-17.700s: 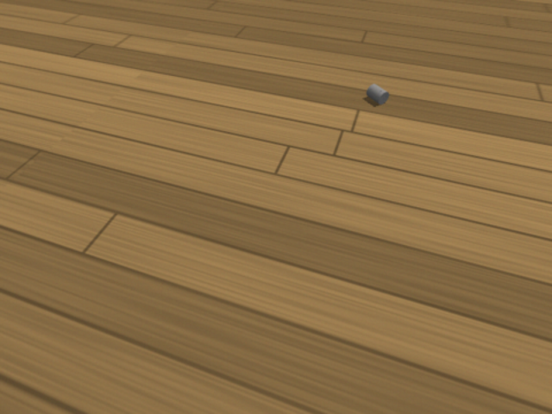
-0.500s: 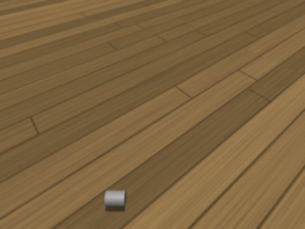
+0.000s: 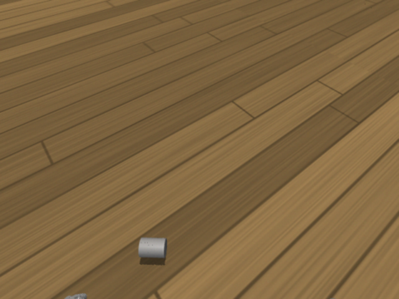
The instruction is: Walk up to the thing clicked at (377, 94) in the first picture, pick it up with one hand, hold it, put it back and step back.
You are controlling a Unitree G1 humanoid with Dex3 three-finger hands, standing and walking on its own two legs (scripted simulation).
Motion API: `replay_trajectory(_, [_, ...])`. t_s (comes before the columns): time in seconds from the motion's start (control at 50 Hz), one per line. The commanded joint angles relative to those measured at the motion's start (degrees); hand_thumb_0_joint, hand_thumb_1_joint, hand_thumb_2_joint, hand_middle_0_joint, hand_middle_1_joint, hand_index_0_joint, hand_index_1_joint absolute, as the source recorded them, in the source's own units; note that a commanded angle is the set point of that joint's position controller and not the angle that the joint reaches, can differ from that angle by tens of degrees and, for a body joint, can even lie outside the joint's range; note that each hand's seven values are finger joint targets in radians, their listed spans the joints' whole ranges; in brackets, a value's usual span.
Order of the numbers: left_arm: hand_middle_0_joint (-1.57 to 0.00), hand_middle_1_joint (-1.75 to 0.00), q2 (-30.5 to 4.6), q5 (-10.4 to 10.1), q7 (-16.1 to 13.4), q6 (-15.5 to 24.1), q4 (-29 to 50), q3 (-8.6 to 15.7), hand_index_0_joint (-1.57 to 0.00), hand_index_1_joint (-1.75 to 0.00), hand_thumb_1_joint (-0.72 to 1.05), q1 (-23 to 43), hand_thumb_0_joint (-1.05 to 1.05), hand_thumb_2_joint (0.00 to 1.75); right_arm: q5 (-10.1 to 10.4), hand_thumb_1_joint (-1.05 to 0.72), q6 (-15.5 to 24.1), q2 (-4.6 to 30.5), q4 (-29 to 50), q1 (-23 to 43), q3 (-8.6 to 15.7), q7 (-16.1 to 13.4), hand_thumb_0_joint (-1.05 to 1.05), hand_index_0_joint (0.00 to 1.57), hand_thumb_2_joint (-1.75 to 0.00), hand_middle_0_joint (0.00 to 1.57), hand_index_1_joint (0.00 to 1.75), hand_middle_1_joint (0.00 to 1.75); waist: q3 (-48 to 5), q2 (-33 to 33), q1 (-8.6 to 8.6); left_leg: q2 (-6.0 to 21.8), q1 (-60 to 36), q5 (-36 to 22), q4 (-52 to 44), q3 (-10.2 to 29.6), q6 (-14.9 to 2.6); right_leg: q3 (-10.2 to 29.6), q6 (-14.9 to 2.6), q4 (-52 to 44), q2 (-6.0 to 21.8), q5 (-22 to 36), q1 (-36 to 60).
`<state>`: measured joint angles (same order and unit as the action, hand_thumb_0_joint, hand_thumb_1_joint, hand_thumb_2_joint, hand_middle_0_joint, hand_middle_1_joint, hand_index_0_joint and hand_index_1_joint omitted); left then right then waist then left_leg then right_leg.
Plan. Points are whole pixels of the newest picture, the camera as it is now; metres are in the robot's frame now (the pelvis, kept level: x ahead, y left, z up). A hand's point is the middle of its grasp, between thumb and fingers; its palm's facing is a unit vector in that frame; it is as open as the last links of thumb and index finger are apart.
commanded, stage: rise first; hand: left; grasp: from above
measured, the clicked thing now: (153, 247) +0.45 +0.24 -0.74
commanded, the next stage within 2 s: none
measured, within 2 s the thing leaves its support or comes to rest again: neither
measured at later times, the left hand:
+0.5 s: hand out of the picture +0.14 +0.26 -0.21, palm faces -0.13 -0.90 -0.42, open 13.8 cm
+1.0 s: hand out of the picture +0.13 +0.27 -0.26, palm faces -0.26 -0.82 -0.51, open 14.2 cm
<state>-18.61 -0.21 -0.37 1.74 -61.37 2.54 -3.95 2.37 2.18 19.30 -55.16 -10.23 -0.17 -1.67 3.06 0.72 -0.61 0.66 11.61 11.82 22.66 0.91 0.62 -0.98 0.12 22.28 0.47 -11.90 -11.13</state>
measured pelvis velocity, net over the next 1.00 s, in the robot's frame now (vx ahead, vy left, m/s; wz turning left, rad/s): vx -0.01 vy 0.01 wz -0.01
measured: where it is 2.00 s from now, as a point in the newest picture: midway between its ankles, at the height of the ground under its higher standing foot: outside the picture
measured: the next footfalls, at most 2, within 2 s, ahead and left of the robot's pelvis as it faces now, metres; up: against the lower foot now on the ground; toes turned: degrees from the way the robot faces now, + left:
none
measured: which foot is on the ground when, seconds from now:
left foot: down 0.00-1.00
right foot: down 0.00-1.00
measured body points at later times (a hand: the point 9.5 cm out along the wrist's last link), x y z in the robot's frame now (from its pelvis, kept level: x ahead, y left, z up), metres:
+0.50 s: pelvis +0.00 +0.01 -0.07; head +0.08 +0.02 +0.38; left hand +0.15 +0.31 -0.18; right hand +0.14 -0.25 -0.16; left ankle +0.00 +0.13 -0.74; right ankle +0.00 -0.12 -0.74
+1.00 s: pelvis -0.01 +0.01 -0.13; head +0.11 +0.03 +0.31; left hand +0.15 +0.31 -0.22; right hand +0.17 -0.24 -0.21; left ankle +0.00 +0.13 -0.74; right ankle +0.00 -0.12 -0.74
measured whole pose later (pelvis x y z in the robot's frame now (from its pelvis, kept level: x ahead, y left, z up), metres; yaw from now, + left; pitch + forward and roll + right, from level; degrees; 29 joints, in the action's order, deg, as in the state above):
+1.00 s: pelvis -0.01 +0.01 -0.13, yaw -1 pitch +22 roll -3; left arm -19.8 17.9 -0.6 -12.6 -20.4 5.6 -15.8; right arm 0.6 9.3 13.7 -29.4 -10.2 1.3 -0.7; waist -8.6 1.1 -1.9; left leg 0.7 63.7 34.2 75.6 2.6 0.0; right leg -2.0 0.8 72.8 0.3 -33.3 -61.8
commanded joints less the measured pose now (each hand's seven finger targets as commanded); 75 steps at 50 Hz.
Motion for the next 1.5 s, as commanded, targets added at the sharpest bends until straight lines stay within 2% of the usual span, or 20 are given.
replay_trajectory(0.0, [-0.12,-0.86,-16.4,3.8,0.8,1.7,3.7,7.6,-0.15,-0.86,0.37,15.0,0.00,0.90,-0.5,-0.89,2.2,6.7,10.8,-1.6,3.6,-1.2,0.00,0.20,-0.90,0.20,0.30,0.30,-11.3,-3.5,-0.84,-1.6,6.7,-2.5,6.0,-2.7,-1.78,0.1,-0.72,4.4,0.1,3.8,-4.9])
replay_trajectory(0.06, [-0.05,-1.05,-13.5,6.7,1.7,-0.3,4.0,9.2,-0.09,-1.01,0.13,2.9,0.00,0.94,-1.3,-0.93,2.5,6.1,14.4,-4.3,5.0,-0.4,0.00,0.20,-0.91,0.20,0.30,0.30,-17.3,2.4,2.30,-2.4,8.9,-7.2,10.7,-2.3,-0.76,0.3,-1.53,10.4,-0.3,7.2,-6.1])
replay_trajectory(0.14, [-0.03,-1.08,-11.7,8.2,0.8,-5.8,10.5,8.7,-0.05,-1.05,-0.19,0.2,0.00,0.98,-0.4,-0.89,2.3,5.3,19.6,-2.9,5.1,-0.1,0.00,0.20,-0.90,0.20,0.30,0.30,-16.4,1.2,1.46,-2.1,10.9,-6.3,10.6,-1.6,-0.71,-0.5,-1.50,10.3,-0.9,5.3,-7.6])
replay_trajectory(0.22, [-0.07,-1.09,-10.8,9.3,0.3,-9.3,15.6,8.4,-0.08,-1.08,-0.50,0.4,0.00,0.97,-0.5,-0.90,3.0,4.5,22.7,-2.0,4.8,0.2,0.00,0.20,-0.90,0.20,0.30,0.30,-13.5,-0.5,0.28,-1.3,16.3,0.1,14.6,-1.1,-0.79,-1.1,-1.38,14.0,-1.4,-1.7,-15.1])
replay_trajectory(0.26, [-0.08,-1.09,-10.3,9.6,0.0,-9.7,18.4,8.5,-0.08,-1.08,-0.54,0.1,0.00,0.96,-0.7,-0.90,3.6,4.3,23.5,-3.3,5.0,0.2,0.00,0.20,-0.90,0.20,0.30,0.30,-14.8,-0.2,-0.41,-1.1,18.3,1.0,17.6,-1.0,-0.88,-1.0,-1.23,17.3,-1.5,-2.4,-18.2])
replay_trajectory(0.28, [-0.08,-1.09,-11.0,9.8,0.0,-8.9,25.8,8.4,-0.08,-1.08,-0.55,4.1,0.00,0.97,-0.8,-0.89,4.2,3.8,25.1,-2.5,5.1,0.3,0.00,0.20,-0.90,0.20,0.30,0.30,-16.9,0.7,-0.11,-1.2,18.8,0.4,19.3,-1.0,-0.84,-0.9,-1.18,18.8,-1.2,-1.9,-18.7])
replay_trajectory(0.3, [-0.08,-1.09,-10.0,10.3,-0.1,-9.6,20.3,9.0,-0.09,-1.08,-0.56,-1.8,0.00,0.97,-1.0,-0.91,4.5,3.4,24.6,-3.4,4.8,0.2,0.00,0.20,-0.90,0.20,0.30,0.30,-16.9,-0.3,-0.64,-0.9,19.9,0.3,20.9,-0.9,-0.95,-0.8,-1.04,20.6,-1.2,-1.7,-20.1])
replay_trajectory(0.34, [-0.08,-1.08,-11.2,10.8,0.0,-8.5,33.1,8.6,-0.07,-1.08,-0.58,3.4,0.00,0.99,-1.1,-0.90,5.4,3.4,26.5,-3.3,5.4,0.1,0.00,0.20,-0.90,0.20,0.30,0.30,-20.4,3.9,-0.45,-0.7,20.1,0.4,23.0,-0.7,-0.64,-0.5,-1.33,23.4,-1.0,-1.9,-22.7])
replay_trajectory(0.4, [-0.08,-1.08,-10.2,11.9,-0.2,-10.2,29.8,9.0,-0.08,-1.08,-0.58,-6.3,0.00,0.99,-1.1,-0.90,6.0,3.4,26.7,-3.7,5.5,-0.4,0.00,0.20,-0.90,0.20,0.30,0.30,-20.0,0.6,-0.88,-0.7,23.3,0.0,26.1,-0.6,-1.02,-0.5,-1.06,25.5,-1.0,-1.4,-24.6])
replay_trajectory(0.42, [-0.07,-1.07,-10.2,11.9,0.0,-10.1,37.2,8.0,-0.06,-1.07,-0.57,-4.0,0.00,1.00,-1.1,-0.89,6.4,3.2,28.1,-3.2,5.5,-0.4,0.00,0.20,-0.90,0.20,0.30,0.30,-21.0,2.6,-0.77,-0.5,22.9,-0.6,26.6,-0.3,-0.83,-0.7,-1.18,26.6,-1.1,-1.1,-25.3])
replay_trajectory(0.5, [-0.07,-1.07,-9.8,12.9,-0.2,-12.6,38.0,8.2,-0.07,-1.07,-0.56,-10.7,0.00,0.99,-1.5,-0.90,6.9,3.2,27.9,-4.1,5.5,-0.5,0.00,0.20,-0.90,0.20,0.30,0.30,-22.2,2.4,-1.47,0.0,25.1,-3.1,29.6,0.4,-0.83,-1.0,-1.14,29.6,-1.2,0.0,-27.7])
replay_trajectory(0.7, [-0.08,-1.08,-9.3,14.6,-0.9,-14.5,47.9,7.4,-0.09,-1.06,-0.55,-14.8,0.00,0.94,-1.7,-0.92,8.4,2.6,31.8,-2.2,5.2,-0.4,0.00,0.20,-0.90,0.20,0.30,0.30,-25.9,3.5,-1.13,0.1,29.9,-6.8,36.9,1.1,-0.91,-1.4,-1.37,36.4,-1.3,1.5,-33.4])
replay_trajectory(0.84, [-0.09,-1.06,-9.3,15.8,-1.3,-14.8,50.4,7.9,-0.09,-1.05,-0.56,-18.5,0.00,0.95,-1.6,-0.92,8.9,2.6,33.2,-1.4,5.3,0.2,0.00,0.20,-0.91,0.20,0.30,0.30,-27.1,3.2,-0.81,-0.4,35.0,-2.6,40.5,1.2,-0.97,-1.4,-1.53,39.9,-1.4,-1.0,-36.8])
replay_trajectory(0.94, [-0.09,-1.04,-10.8,19.4,-1.6,-12.3,46.3,7.0,-0.09,-1.05,-0.59,-9.0,0.00,0.97,-1.6,-0.92,9.9,3.2,32.2,-0.4,5.3,0.4,0.00,0.20,-0.90,0.20,0.30,0.30,-23.7,1.7,-3.24,-0.5,43.6,7.3,44.9,1.6,-1.34,-1.1,-1.46,44.1,-1.4,-8.0,-45.0])
replay_trajectory(0.96, [-0.09,-1.05,-11.7,20.3,-1.8,-11.0,45.0,7.6,-0.09,-1.05,-0.59,-7.4,0.00,0.96,-1.7,-0.92,10.1,3.1,31.7,-0.2,5.3,0.6,0.00,0.20,-0.91,0.20,0.30,0.30,-23.9,1.4,-2.64,-0.8,46.1,8.8,46.8,1.2,-1.52,-0.7,-1.45,45.3,-1.2,-9.0,-46.5])
replay_trajectory(1.08, [-0.11,-1.04,-14.7,28.5,-2.2,-2.3,38.5,6.6,-0.11,-1.04,-0.57,4.0,0.00,0.97,-1.7,-0.93,11.9,5.0,28.7,1.4,5.9,1.9,0.00,0.20,-0.91,0.20,0.30,0.30,-31.9,5.4,-1.91,-0.9,52.4,9.8,55.7,1.9,-0.85,-0.2,-1.94,57.5,-1.1,-11.1,-59.4])
replay_trajectory(1.24, [-0.11,-1.05,-23.2,38.2,-5.1,4.5,29.8,9.9,-0.11,-1.05,-0.55,16.5,0.00,0.98,-1.8,-0.92,11.0,6.9,24.2,0.9,7.2,3.1,0.00,0.20,-0.91,0.20,0.30,0.30,-42.5,5.6,0.28,-1.3,62.6,8.9,67.9,1.1,-1.27,-0.6,-2.01,68.4,-1.5,-10.3,-69.1])
replay_trajectory(1.36, [-0.14,-1.03,-28.5,45.2,-5.7,8.5,22.5,10.1,-0.14,-1.03,-0.56,32.6,0.00,0.98,-2.4,-0.95,9.0,7.3,21.5,-1.3,7.7,3.9,0.00,0.20,-0.92,0.20,0.30,0.30,-45.3,3.4,-1.05,-1.5,73.6,16.1,75.8,0.4,-1.99,-1.2,-1.77,73.7,-1.5,-15.7,-74.6])
replay_trajectory(1.42, [-0.13,-1.03,-31.3,48.6,-6.2,10.5,20.4,10.6,-0.13,-1.03,-0.56,38.5,0.00,0.99,-2.7,-0.94,7.9,7.8,20.2,-2.5,7.9,4.3,0.00,0.20,-0.92,0.20,0.30,0.30,-49.7,4.6,-0.77,-1.4,74.0,14.7,79.2,0.2,-1.93,-1.7,-1.86,77.0,-1.5,-15.0,-76.9])
replay_trajectory(1.48, [-0.11,-1.04,-31.4,51.2,-6.3,12.1,15.5,9.0,-0.11,-1.04,-0.55,42.6,0.00,1.00,-3.0,-0.93,6.7,7.8,19.2,-4.0,7.7,4.5,0.00,0.20,-0.91,0.20,0.30,0.30,-47.4,2.5,-2.25,-1.6,79.6,18.5,82.0,-0.3,-2.46,-2.1,-1.55,78.0,-1.6,-18.1,-79.1])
